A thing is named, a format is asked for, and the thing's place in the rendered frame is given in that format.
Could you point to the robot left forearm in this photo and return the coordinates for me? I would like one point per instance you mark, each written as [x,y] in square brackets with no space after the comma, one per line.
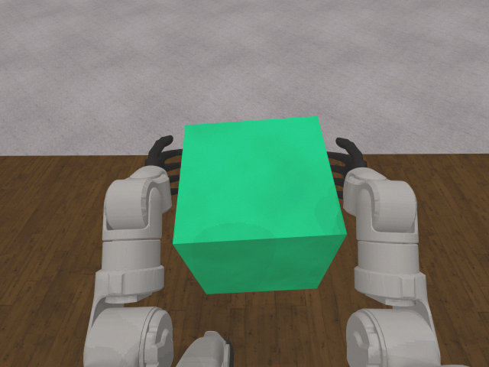
[132,217]

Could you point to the robot right forearm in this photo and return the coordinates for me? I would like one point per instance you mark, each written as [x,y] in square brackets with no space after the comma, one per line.
[387,227]

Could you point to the robot left hand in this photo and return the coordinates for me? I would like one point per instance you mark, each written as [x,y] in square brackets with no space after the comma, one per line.
[157,158]

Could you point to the robot right upper arm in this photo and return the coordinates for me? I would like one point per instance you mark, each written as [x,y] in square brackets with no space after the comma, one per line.
[391,338]

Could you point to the carton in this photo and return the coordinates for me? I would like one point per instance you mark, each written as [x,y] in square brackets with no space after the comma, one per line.
[257,208]

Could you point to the robot left upper arm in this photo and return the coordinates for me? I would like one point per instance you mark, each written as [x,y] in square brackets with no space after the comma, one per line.
[130,337]

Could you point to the robot left shin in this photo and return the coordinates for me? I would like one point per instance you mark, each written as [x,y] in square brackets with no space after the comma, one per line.
[213,333]

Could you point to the robot right hand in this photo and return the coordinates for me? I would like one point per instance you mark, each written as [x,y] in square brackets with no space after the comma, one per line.
[351,161]

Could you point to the robot left thigh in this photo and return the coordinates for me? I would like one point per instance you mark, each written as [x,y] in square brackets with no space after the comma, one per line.
[207,351]

